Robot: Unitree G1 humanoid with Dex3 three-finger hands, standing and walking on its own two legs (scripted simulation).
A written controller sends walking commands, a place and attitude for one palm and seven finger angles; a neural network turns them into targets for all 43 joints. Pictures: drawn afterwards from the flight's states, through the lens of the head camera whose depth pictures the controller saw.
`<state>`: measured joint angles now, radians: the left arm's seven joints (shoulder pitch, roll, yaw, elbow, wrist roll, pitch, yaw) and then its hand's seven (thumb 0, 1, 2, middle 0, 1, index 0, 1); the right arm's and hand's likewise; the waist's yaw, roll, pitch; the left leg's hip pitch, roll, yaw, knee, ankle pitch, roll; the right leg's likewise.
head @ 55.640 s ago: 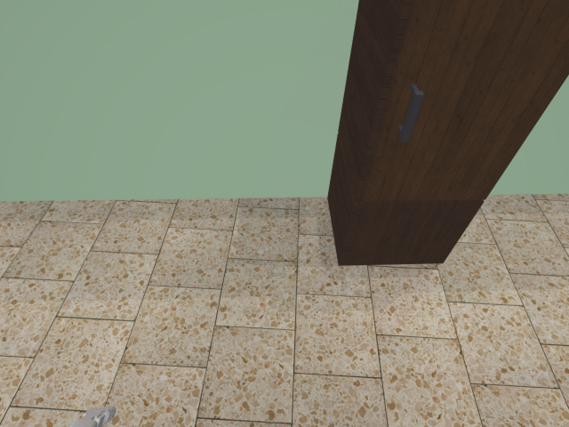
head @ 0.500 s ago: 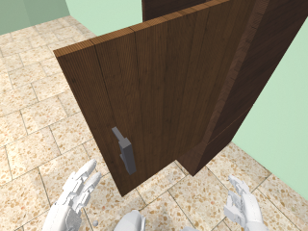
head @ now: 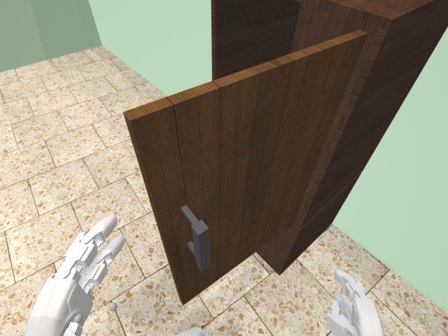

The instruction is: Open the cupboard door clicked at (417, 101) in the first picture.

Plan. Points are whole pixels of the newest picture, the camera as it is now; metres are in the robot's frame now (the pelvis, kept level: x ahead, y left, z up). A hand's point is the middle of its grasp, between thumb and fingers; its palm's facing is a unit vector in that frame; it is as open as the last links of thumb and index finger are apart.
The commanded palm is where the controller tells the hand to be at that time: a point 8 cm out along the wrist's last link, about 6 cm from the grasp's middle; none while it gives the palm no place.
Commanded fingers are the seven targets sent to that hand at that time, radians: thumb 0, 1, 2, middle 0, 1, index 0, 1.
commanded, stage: draw the hand back to the body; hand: left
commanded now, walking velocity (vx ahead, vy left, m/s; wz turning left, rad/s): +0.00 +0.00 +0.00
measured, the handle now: (195, 239) +0.27 +0.08 +0.06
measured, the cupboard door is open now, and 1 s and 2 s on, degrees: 85 85 85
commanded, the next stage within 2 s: step back with the hand held close in 1.14 s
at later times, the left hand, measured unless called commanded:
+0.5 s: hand (54, 233) +0.20 +0.24 +0.17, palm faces +0.30 -0.87 -0.38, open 12.3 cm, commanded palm +0.15 +0.28 +0.20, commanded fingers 0.00 0.48 0.72 -0.19 -0.30 -0.19 -0.30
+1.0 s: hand (54, 199) +0.23 +0.23 +0.21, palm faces +0.40 -0.82 -0.40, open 7.6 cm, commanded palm +0.18 +0.28 +0.24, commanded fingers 0.00 0.90 0.90 -0.20 -0.30 -0.20 -0.30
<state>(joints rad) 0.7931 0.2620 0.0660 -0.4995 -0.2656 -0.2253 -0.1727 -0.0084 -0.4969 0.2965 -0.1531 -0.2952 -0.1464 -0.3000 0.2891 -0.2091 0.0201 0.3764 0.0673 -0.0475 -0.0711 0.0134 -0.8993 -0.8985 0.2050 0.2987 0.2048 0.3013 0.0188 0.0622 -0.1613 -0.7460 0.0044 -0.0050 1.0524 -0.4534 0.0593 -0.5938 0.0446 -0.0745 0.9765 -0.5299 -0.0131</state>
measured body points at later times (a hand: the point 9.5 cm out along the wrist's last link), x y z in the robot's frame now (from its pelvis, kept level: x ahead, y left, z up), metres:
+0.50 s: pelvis +0.03 +0.02 +0.05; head +0.02 +0.01 +0.50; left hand +0.18 +0.28 +0.19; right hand +0.21 -0.19 -0.02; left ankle +0.04 +0.08 -0.67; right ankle -0.02 -0.12 -0.67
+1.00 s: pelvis +0.04 -0.02 +0.06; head +0.03 -0.04 +0.51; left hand +0.20 +0.27 +0.23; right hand +0.22 -0.25 -0.02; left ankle +0.04 +0.08 -0.67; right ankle -0.02 -0.12 -0.67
